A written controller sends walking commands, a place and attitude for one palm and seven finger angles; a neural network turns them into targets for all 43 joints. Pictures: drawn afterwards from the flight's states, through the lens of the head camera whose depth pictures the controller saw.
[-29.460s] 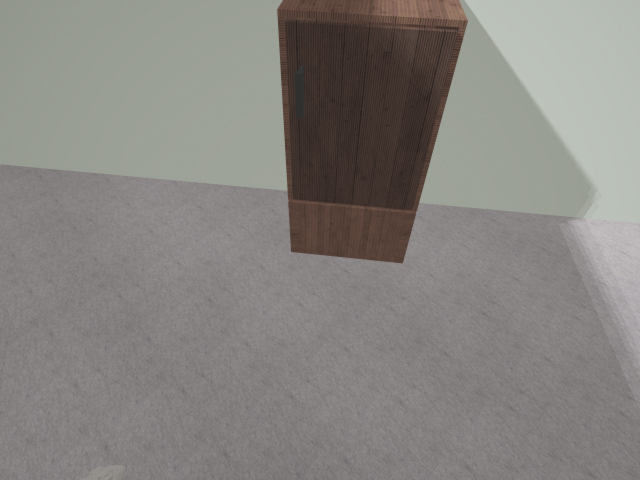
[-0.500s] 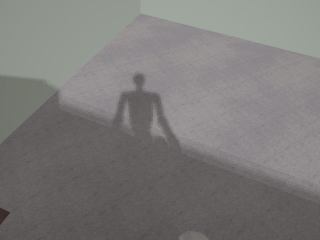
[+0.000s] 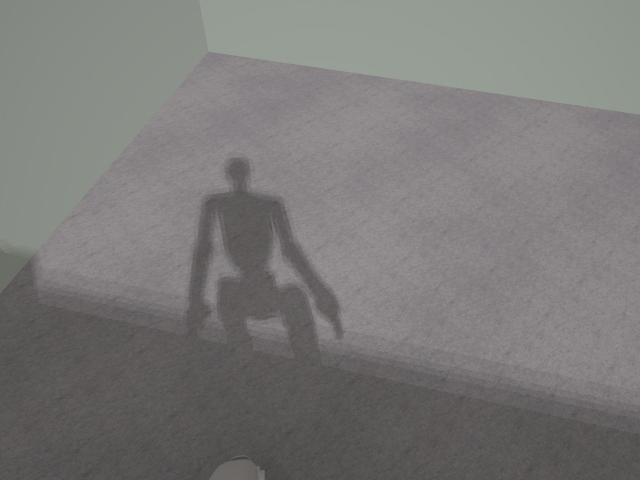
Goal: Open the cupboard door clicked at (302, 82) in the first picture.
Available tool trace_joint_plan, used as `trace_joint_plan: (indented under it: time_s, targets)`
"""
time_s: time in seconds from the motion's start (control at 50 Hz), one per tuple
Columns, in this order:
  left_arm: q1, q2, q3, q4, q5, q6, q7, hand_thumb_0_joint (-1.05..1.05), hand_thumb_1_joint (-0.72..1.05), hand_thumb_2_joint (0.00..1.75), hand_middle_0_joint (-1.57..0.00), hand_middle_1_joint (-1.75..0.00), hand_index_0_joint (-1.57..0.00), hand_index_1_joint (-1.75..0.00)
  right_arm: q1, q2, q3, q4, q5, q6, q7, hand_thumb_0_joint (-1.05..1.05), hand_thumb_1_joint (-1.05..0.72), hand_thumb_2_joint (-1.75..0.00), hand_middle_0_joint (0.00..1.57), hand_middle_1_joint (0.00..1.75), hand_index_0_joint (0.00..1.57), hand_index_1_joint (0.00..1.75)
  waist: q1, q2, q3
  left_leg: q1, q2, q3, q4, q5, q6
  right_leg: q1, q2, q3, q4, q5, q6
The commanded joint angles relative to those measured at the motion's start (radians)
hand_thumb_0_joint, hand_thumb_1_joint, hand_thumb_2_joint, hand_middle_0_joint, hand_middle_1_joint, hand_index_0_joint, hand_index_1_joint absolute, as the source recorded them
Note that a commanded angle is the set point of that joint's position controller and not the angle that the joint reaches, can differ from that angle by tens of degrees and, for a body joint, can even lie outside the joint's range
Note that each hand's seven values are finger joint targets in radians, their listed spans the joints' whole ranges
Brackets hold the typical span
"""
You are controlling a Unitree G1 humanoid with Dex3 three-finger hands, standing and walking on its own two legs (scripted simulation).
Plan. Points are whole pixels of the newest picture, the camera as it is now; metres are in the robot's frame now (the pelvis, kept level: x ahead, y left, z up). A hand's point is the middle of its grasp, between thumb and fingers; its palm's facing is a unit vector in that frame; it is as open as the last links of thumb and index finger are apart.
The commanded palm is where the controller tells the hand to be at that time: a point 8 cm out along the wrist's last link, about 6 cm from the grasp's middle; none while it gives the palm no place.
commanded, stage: walk to a spot facing it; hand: left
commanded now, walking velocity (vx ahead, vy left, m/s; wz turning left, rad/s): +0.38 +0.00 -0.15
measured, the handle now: out of the picture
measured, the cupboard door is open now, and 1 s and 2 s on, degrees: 42 42 42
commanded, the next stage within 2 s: turn to face it in 0.32 s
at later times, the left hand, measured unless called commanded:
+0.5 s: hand (242, 363) +0.32 +0.14 -0.17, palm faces -0.05 -0.97 -0.23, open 7.3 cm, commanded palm none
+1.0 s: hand (242, 314) +0.41 +0.16 -0.17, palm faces +0.20 -0.96 -0.21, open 7.4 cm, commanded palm none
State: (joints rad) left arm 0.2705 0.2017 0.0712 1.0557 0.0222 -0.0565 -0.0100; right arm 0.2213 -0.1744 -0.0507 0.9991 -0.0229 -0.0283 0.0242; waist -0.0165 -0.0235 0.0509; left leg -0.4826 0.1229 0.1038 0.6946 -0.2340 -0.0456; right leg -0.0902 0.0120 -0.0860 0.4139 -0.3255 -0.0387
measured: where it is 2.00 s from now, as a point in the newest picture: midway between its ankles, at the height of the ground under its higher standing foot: (360, 417)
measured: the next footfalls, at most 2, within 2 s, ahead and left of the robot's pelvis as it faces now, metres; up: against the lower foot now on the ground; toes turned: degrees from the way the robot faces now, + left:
left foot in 0.06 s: +0.18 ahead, +0.14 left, +0.00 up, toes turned +7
right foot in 0.40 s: +0.29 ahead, -0.14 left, +0.00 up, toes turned -13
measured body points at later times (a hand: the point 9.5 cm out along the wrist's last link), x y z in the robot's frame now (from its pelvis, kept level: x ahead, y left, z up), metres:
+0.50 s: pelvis +0.23 -0.04 -0.01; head +0.24 -0.06 +0.44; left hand +0.32 +0.19 -0.15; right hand +0.17 -0.28 -0.17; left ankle +0.17 +0.10 -0.68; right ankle +0.25 -0.13 -0.74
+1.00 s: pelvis +0.34 -0.05 -0.01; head +0.38 -0.03 +0.44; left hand +0.40 +0.21 -0.15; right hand +0.46 -0.29 -0.14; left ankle +0.40 +0.05 -0.74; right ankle +0.35 -0.21 -0.68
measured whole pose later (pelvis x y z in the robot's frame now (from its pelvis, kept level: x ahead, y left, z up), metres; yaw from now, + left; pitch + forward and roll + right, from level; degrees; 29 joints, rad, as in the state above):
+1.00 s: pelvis +0.34 -0.05 -0.01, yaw +10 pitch +2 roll -2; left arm 0.14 0.21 0.08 0.93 0.02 0.03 0.01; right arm 0.17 -0.21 -0.04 0.94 -0.03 0.02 0.00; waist -0.01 0.00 0.06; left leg -0.40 0.00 0.01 0.53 -0.16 0.04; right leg -0.46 -0.06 -0.01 0.98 -0.44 0.06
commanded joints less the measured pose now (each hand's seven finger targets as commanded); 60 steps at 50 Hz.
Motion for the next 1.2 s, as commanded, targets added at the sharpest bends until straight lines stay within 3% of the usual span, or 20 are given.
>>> trace_joint_plan:
  time_s: [0.0,0.02,0.06,0.22,0.34,0.36,0.38,0.4,0.44,0.52,0.62,0.7,0.74,0.8,0.86,1.06,1.08,1.1,1.12,1.18]
  targets:
    - [0.020,0.130,0.019,-0.033,-0.010,-0.017,0.003,0.00,0.90,0.90,-0.20,-0.30,-0.20,-0.30,0.072,-0.095,-0.021,-0.026,-0.006,-0.040,-0.006,0.00,-0.90,-0.90,0.20,0.30,0.20,0.30,-0.040,-0.008,0.001,0.274,-0.051,0.033,-0.176,0.079,0.020,-0.138,-0.207,0.146,-0.033,0.222,-0.097]
    - [0.017,0.106,0.015,-0.041,-0.008,-0.014,0.000,0.00,0.90,0.90,-0.20,-0.30,-0.20,-0.30,0.192,-0.148,-0.037,0.010,-0.010,-0.046,-0.015,0.00,-0.90,-0.90,0.20,0.30,0.20,0.30,-0.091,0.098,-0.052,0.456,0.002,-0.062,-0.222,0.023,0.056,-0.241,-0.143,0.107,0.175,0.251,-0.064]
    - [-0.004,0.054,-0.002,-0.101,-0.013,-0.020,-0.009,0.00,0.90,0.90,-0.20,-0.30,-0.20,-0.30,0.415,-0.289,-0.063,0.051,-0.028,-0.039,-0.038,0.00,-0.90,-0.90,0.20,0.30,0.20,0.30,-0.154,0.301,-0.169,0.665,0.381,-0.603,-0.431,-0.132,0.251,-0.552,0.028,0.039,0.747,-0.242,-0.004]
    - [-0.038,-0.009,-0.005,-0.087,0.004,0.024,-0.035,0.00,0.90,0.90,-0.20,-0.30,-0.20,-0.30,0.114,-0.145,-0.031,0.001,-0.015,-0.052,-0.036,0.00,-0.90,-0.90,0.20,0.30,0.20,0.30,0.008,0.178,-0.017,0.236,0.185,-0.050,-0.515,-0.058,0.140,-0.377,-0.120,0.014,0.430,0.030,0.032]
    - [0.065,0.056,0.015,-0.049,0.008,0.020,-0.026,0.00,0.90,0.90,-0.20,-0.30,-0.20,-0.30,0.091,-0.138,-0.032,0.013,-0.009,-0.017,-0.023,0.00,-0.90,-0.90,0.20,0.30,0.20,0.30,0.074,0.065,-0.006,0.105,0.111,0.037,-0.313,-0.275,0.083,-0.038,-0.053,-0.046,0.146,0.082,0.029]
    - [0.144,0.118,0.028,-0.030,0.011,0.010,-0.019,0.00,0.90,0.90,-0.20,-0.30,-0.20,-0.30,0.080,-0.106,-0.024,0.005,-0.002,-0.016,-0.019,0.00,-0.90,-0.90,0.20,0.30,0.20,0.30,0.120,-0.066,-0.014,-0.010,0.027,0.117,-0.104,-0.285,0.045,0.078,-0.147,0.099,0.054,-0.046,-0.011]
    - [0.248,0.226,0.051,0.000,0.008,0.002,-0.007,0.00,0.90,0.90,-0.20,-0.30,-0.20,-0.30,0.065,-0.041,-0.009,-0.023,0.006,-0.015,-0.011,0.00,-0.90,-0.90,0.20,0.30,0.20,0.30,0.165,-0.357,-0.046,-0.194,-0.086,0.149,0.202,-0.385,0.015,0.187,-0.377,0.478,-0.150,-0.163,-0.115]
    - [0.263,0.235,0.043,-0.003,-0.005,0.005,0.006,0.00,0.90,0.90,-0.20,-0.30,-0.20,-0.30,0.017,-0.079,-0.014,-0.050,0.006,-0.014,-0.013,0.00,-0.90,-0.90,0.20,0.30,0.20,0.30,0.166,-0.283,-0.058,-0.216,-0.053,0.015,0.381,-0.403,0.025,0.157,-0.451,0.604,-0.242,-0.162,-0.185]
    - [0.125,0.149,0.022,-0.026,0.000,-0.003,0.023,0.00,0.90,0.90,-0.20,-0.30,-0.20,-0.30,0.008,-0.081,-0.019,-0.021,0.007,-0.015,-0.023,0.00,-0.90,-0.90,0.20,0.30,0.20,0.30,0.089,-0.231,-0.021,-0.210,0.010,-0.085,0.468,-0.239,0.023,0.053,-0.429,0.435,-0.207,0.077,-0.168]
    - [0.042,0.071,-0.014,-0.028,0.002,-0.023,0.028,0.00,0.90,0.90,-0.20,-0.30,-0.20,-0.30,0.094,0.000,0.003,0.045,0.011,0.007,-0.022,0.00,-0.90,-0.90,0.20,0.30,0.20,0.30,0.007,-0.100,-0.050,-0.019,-0.011,-0.047,0.252,-0.136,0.008,-0.030,-0.336,0.051,-0.122,0.638,-0.107]
    - [0.037,0.101,-0.001,-0.031,-0.004,-0.005,0.034,0.00,0.90,0.90,-0.20,-0.30,-0.20,-0.30,0.025,-0.002,0.011,0.006,0.012,0.017,-0.012,0.00,-0.90,-0.90,0.20,0.30,0.20,0.30,0.025,-0.106,-0.059,0.014,-0.050,0.023,0.019,-0.057,0.011,0.060,-0.325,-0.034,-0.024,0.760,-0.077]
    - [0.006,0.125,0.013,-0.070,-0.013,0.018,0.037,0.00,0.90,0.90,-0.20,-0.30,-0.20,-0.30,0.127,-0.105,-0.010,0.006,-0.003,0.019,-0.015,0.00,-0.90,-0.90,0.20,0.30,0.20,0.30,-0.047,0.015,-0.127,0.319,-0.044,-0.019,-0.182,0.323,0.061,-0.077,-0.278,-0.111,0.271,0.551,0.020]
    - [-0.005,0.077,0.001,-0.136,-0.021,0.036,0.042,0.00,0.90,0.90,-0.20,-0.30,-0.20,-0.30,0.223,-0.261,-0.044,-0.004,-0.006,0.026,-0.034,0.00,-0.90,-0.90,0.20,0.30,0.20,0.30,-0.090,0.337,-0.203,0.449,0.327,-0.525,-0.291,0.736,0.303,-0.360,-0.067,-0.037,0.707,-0.409,0.100]
    - [-0.100,0.081,0.014,-0.159,-0.004,0.061,0.032,0.00,0.90,0.90,-0.20,-0.30,-0.20,-0.30,0.074,-0.233,-0.042,-0.061,-0.003,0.030,-0.047,0.00,-0.90,-0.90,0.20,0.30,0.20,0.30,-0.037,0.236,-0.099,0.232,0.244,-0.500,-0.392,0.164,0.252,-0.469,-0.103,0.101,0.822,-0.218,0.099]
    - [-0.052,0.067,0.019,-0.149,-0.004,0.072,0.019,0.00,0.90,0.90,-0.20,-0.30,-0.20,-0.30,-0.013,-0.209,-0.036,-0.101,-0.005,0.022,-0.045,0.00,-0.90,-0.90,0.20,0.30,0.20,0.30,0.013,0.148,-0.104,0.185,0.143,-0.356,-0.399,0.110,0.195,-0.413,-0.094,0.084,0.710,-0.096,0.105]
    - [-0.013,0.100,0.021,-0.215,-0.007,0.066,0.025,0.00,0.90,0.90,-0.20,-0.30,-0.20,-0.30,-0.078,-0.247,-0.079,-0.166,-0.002,0.056,-0.026,0.00,-0.90,-0.90,0.20,0.30,0.20,0.30,0.038,0.172,-0.136,0.086,0.036,-0.404,-0.306,0.019,0.152,-0.091,-0.012,0.035,0.104,0.017,0.090]
    - [0.031,0.153,0.033,-0.214,-0.001,0.057,0.031,0.00,0.90,0.90,-0.20,-0.30,-0.20,-0.30,-0.093,-0.210,-0.076,-0.185,0.006,0.058,-0.021,0.00,-0.90,-0.90,0.20,0.30,0.20,0.30,0.063,0.051,-0.144,-0.031,-0.032,-0.352,-0.202,-0.060,0.102,0.035,-0.105,0.127,-0.057,0.001,0.062]
    - [0.045,0.252,0.051,-0.220,0.015,0.051,0.039,0.00,0.90,0.90,-0.20,-0.30,-0.20,-0.30,-0.102,-0.143,-0.066,-0.211,0.012,0.058,-0.014,0.00,-0.90,-0.90,0.20,0.30,0.20,0.30,0.077,-0.249,-0.113,-0.208,-0.176,-0.159,0.041,-0.256,0.013,0.081,-0.381,0.421,-0.190,-0.066,-0.041]
    - [-0.007,0.280,0.042,-0.248,0.012,0.054,0.040,0.00,0.90,0.90,-0.20,-0.30,-0.20,-0.30,-0.137,-0.168,-0.069,-0.229,0.004,0.056,-0.007,0.00,-0.90,-0.90,0.20,0.30,0.20,0.30,0.076,-0.235,-0.075,-0.168,-0.162,-0.123,0.291,-0.359,0.003,-0.069,-0.528,0.471,-0.209,0.050,-0.124]
    - [-0.108,0.179,0.016,-0.259,0.003,0.045,0.043,0.00,0.90,0.90,-0.20,-0.30,-0.20,-0.30,-0.115,-0.150,-0.060,-0.185,0.003,0.076,0.001,0.00,-0.90,-0.90,0.20,0.30,0.20,0.30,0.006,-0.213,-0.025,-0.167,-0.090,-0.119,0.516,-0.226,-0.013,-0.088,-0.361,0.195,-0.071,0.431,-0.097]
